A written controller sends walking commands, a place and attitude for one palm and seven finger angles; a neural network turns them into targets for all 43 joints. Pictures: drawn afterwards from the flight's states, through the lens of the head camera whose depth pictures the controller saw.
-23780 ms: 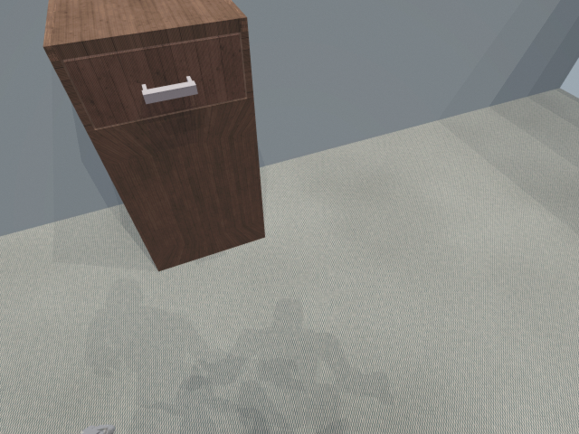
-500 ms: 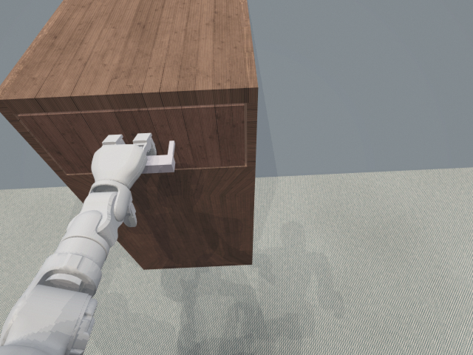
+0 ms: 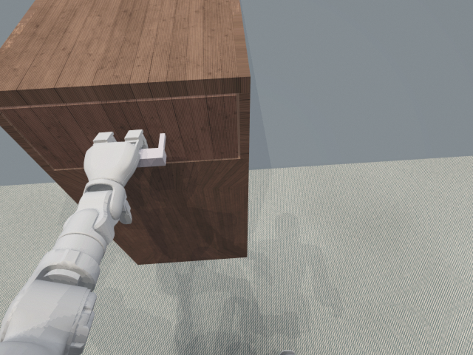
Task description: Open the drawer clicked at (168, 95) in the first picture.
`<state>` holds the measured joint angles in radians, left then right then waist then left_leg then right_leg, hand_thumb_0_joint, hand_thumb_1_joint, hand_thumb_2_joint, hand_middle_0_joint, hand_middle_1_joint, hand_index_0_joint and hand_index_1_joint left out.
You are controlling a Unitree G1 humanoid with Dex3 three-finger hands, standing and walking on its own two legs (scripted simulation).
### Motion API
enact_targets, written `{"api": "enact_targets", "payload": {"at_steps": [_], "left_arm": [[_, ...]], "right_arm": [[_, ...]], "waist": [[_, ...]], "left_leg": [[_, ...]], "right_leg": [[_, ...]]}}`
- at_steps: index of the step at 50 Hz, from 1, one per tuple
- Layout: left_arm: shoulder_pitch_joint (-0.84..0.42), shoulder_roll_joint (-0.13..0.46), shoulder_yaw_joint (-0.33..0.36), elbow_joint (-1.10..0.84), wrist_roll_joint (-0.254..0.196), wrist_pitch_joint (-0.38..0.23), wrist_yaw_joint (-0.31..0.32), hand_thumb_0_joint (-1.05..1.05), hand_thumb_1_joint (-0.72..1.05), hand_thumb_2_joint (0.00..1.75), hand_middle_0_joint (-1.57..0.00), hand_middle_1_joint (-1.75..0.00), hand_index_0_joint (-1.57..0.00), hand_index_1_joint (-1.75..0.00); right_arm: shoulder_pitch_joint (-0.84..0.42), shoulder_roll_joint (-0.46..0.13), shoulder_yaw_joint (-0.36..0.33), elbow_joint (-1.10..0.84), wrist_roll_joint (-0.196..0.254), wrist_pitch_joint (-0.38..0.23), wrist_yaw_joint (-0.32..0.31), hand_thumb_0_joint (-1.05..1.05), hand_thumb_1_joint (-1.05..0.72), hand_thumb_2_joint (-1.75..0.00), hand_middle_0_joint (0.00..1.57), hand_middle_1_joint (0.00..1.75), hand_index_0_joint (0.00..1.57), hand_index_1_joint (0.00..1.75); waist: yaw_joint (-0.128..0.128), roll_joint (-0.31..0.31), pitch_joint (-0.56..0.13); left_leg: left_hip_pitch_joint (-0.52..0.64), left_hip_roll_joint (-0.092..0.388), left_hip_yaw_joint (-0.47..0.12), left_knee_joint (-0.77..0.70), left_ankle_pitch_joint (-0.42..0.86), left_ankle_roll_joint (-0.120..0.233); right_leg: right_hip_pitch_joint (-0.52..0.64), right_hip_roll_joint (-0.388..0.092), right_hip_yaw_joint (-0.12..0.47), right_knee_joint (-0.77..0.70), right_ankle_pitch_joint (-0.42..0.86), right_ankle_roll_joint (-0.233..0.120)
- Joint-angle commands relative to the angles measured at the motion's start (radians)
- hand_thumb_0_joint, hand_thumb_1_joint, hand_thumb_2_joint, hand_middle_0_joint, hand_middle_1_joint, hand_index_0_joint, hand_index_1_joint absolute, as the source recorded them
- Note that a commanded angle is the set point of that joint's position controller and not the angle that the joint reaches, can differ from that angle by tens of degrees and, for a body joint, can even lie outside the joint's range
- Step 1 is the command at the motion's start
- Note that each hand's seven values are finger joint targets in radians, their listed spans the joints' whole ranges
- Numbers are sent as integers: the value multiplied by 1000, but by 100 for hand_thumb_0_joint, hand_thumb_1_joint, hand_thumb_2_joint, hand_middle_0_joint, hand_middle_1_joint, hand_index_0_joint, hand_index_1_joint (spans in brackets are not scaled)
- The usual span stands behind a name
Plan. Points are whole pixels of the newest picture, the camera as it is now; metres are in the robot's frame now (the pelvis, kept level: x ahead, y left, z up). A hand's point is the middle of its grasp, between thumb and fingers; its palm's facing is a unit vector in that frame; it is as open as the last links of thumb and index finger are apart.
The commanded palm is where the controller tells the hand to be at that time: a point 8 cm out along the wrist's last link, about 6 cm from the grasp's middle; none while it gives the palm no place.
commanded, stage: lower the fingers behind the handle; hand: left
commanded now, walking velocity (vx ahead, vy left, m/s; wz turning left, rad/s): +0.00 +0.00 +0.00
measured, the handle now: (132, 149) +0.49 +0.21 +0.04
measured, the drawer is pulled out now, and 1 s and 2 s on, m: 0.00 0.00 0.04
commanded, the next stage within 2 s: close the thumb around the handle in 0.12 s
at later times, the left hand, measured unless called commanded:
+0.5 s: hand (125, 175) +0.44 +0.22 +0.02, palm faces -0.03 -0.02 -1.00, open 11.6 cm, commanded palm +0.41 +0.22 +0.07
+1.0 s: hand (125, 176) +0.44 +0.22 +0.01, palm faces -0.04 -0.01 -1.00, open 5.8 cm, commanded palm +0.41 +0.23 +0.07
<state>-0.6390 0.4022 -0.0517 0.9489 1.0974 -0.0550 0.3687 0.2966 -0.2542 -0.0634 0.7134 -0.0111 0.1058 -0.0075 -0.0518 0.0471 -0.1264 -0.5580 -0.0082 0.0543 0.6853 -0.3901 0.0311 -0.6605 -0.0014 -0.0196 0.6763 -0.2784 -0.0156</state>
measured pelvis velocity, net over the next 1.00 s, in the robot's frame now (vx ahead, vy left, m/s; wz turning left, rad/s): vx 0.01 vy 0.00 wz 0.00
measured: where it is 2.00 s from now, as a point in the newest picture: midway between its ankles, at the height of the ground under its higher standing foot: outside the picture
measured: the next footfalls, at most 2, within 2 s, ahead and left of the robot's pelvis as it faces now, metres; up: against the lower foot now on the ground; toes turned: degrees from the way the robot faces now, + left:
none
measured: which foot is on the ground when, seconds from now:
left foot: down 0.00-1.00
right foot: down 0.00-1.00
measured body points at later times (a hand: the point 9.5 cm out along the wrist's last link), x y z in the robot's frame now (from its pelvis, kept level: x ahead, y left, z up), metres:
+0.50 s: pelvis +0.00 +0.00 +0.00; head +0.08 -0.01 +0.44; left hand +0.43 +0.22 +0.07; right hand +0.07 -0.27 -0.14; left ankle -0.04 +0.10 -0.72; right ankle +0.02 -0.11 -0.72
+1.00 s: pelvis +0.01 +0.00 +0.00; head +0.08 -0.01 +0.44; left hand +0.43 +0.22 +0.07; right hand +0.07 -0.27 -0.14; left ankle -0.04 +0.10 -0.72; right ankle +0.02 -0.11 -0.72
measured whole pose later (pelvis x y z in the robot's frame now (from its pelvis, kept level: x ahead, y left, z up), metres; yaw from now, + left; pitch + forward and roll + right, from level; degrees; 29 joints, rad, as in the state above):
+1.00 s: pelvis +0.01 +0.00 +0.00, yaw +0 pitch +16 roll +0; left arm -0.64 0.40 -0.07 0.94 1.10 -0.06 0.37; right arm 0.29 -0.26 -0.06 0.70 -0.01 0.11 -0.01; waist -0.05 0.05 -0.13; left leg -0.57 -0.01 0.05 0.69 -0.40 0.03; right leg -0.66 0.00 -0.02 0.68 -0.29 -0.01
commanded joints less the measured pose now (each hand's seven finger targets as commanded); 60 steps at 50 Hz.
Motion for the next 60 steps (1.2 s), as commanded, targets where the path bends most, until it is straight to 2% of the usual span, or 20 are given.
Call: {"api": "enact_targets", "payload": {"at_steps": [1,5,6,11,12,15,19,23,24,25,30,32,35,36,40,42,49,51,58,60], "left_arm": [[-388,258,88,-206,-5,-12,36,0,-50,30,-30,-120,-30,-120],[-382,222,57,-196,-4,-14,37,0,-50,30,-30,-120,-30,-120],[-392,254,84,-187,-4,-15,39,0,-50,30,-30,-120,-30,-120],[-423,275,87,-191,-1,-12,42,0,-50,30,-30,-120,-30,-120],[-407,273,90,-197,0,-14,43,0,-44,32,-30,-121,-30,-121],[-416,252,72,-183,1,-6,45,0,-28,40,-32,-122,-32,-122],[-419,213,46,-194,-3,-3,45,0,-5,49,-33,-125,-33,-125],[-390,248,82,-203,-3,-6,44,0,17,59,-35,-127,-35,-127],[-395,227,66,-219,-4,-7,45,0,23,61,-35,-128,-35,-128],[-372,209,56,-205,-5,-2,43,0,28,64,-36,-128,-36,-128],[-387,222,58,-211,-1,2,42,0,56,76,-38,-131,-38,-131],[-375,238,72,-208,-4,0,39,0,68,80,-38,-133,-38,-133],[-381,221,59,-206,-4,2,39,0,84,88,-40,-134,-40,-134],[-378,254,87,-199,-5,2,37,0,90,90,-40,-135,-40,-135],[-393,237,66,-198,-4,3,36,0,90,90,-40,-135,-40,-135],[-401,268,87,-202,-4,-1,35,0,90,90,-40,-135,-40,-135],[-426,233,59,-193,-2,6,43,0,90,90,-40,-135,-40,-135],[-432,251,78,-209,-1,1,44,0,90,90,-40,-135,-40,-135],[-289,155,30,-257,-17,-5,33,0,90,90,-40,-135,-40,-135],[-216,170,52,-310,-21,-4,32,0,90,90,-40,-135,-40,-135]], "right_arm": [[52,-142,-46,-85,1,-29,-13,0,-90,-90,20,30,20,30],[51,-137,-45,-89,5,-29,-13,0,-90,-90,20,30,20,30],[49,-142,-44,-83,3,-29,-13,0,-90,-90,20,30,20,30],[54,-144,-40,-83,3,-27,-17,0,-90,-90,20,30,20,30],[55,-141,-43,-86,3,-28,-15,0,-90,-90,20,30,20,30],[54,-140,-43,-83,5,-27,-15,0,-90,-90,20,30,20,30],[56,-137,-46,-87,3,-26,-11,0,-90,-90,20,30,20,30],[61,-140,-47,-84,0,-22,-10,0,-90,-90,20,30,20,30],[58,-138,-47,-88,-1,-22,-8,0,-90,-90,20,30,20,30],[56,-136,-48,-88,1,-22,-6,0,-90,-90,20,30,20,30],[52,-138,-45,-88,2,-18,-8,0,-90,-90,20,30,20,30],[52,-138,-44,-89,3,-18,-9,0,-90,-90,20,30,20,30],[54,-136,-45,-87,1,-18,-9,0,-90,-90,20,30,20,30],[52,-142,-42,-86,1,-17,-9,0,-90,-90,20,30,20,30],[54,-139,-42,-87,3,-18,-11,0,-90,-90,20,30,20,30],[54,-141,-41,-89,3,-18,-13,0,-90,-90,20,30,20,30],[59,-139,-43,-84,3,-21,-14,0,-90,-90,20,30,20,30],[57,-140,-44,-84,0,-21,-15,0,-90,-90,20,30,20,30],[41,-129,-49,-111,6,-23,-2,0,-90,-90,20,30,20,30],[34,-129,-52,-122,6,-22,2,0,-90,-90,20,30,20,30]], "waist": [[9,-42,-378],[2,-34,-336],[-1,-52,-332],[-1,-34,-353],[9,-22,-378],[-2,-24,-353],[-6,-21,-377],[8,-32,-399],[8,-11,-398],[6,-29,-381],[-1,-39,-357],[7,-26,-359],[3,-31,-362],[10,-35,-362],[-1,-37,-356],[2,-28,-363],[-10,-25,-362],[-1,-19,-388],[25,-15,-383],[45,-12,-420]], "left_leg": [[96,-17,-27,-63,399,3],[87,-16,-26,-65,371,1],[83,-14,-29,-64,366,3],[78,-19,-28,-64,363,2],[91,-17,-26,-61,380,2],[88,-15,-28,-57,381,-1],[113,-12,-30,-51,411,-3],[119,-10,-35,-46,460,-5],[126,-9,-33,-45,472,-6],[117,-11,-31,-47,457,-5],[107,-11,-31,-55,425,-2],[107,-12,-31,-57,428,-3],[115,-12,-29,-54,432,-2],[103,-13,-31,-57,426,-3],[100,-14,-28,-54,419,0],[93,-15,-27,-53,414,1],[106,-14,-31,-48,414,-2],[113,-15,-33,-47,430,-2],[144,-4,-35,-53,489,-7],[160,-3,-34,-49,542,-8]], "right_leg": [[318,24,17,-36,320,-26],[283,25,11,-40,291,-25],[285,25,12,-41,283,-26],[293,23,17,-38,288,-25],[299,23,16,-30,299,-26],[273,26,10,-30,291,-26],[269,27,7,-28,307,-25],[292,27,7,-18,344,-26],[287,27,6,-18,352,-27],[288,27,5,-24,344,-26],[287,27,8,-32,329,-26],[293,26,8,-29,329,-27],[290,27,7,-31,332,-26],[301,26,8,-29,327,-27],[290,27,9,-31,330,-26],[300,25,13,-27,333,-25],[273,27,8,-28,319,-25],[290,27,9,-23,328,-27],[297,30,0,-24,348,-29],[329,30,5,-20,385,-29]]}}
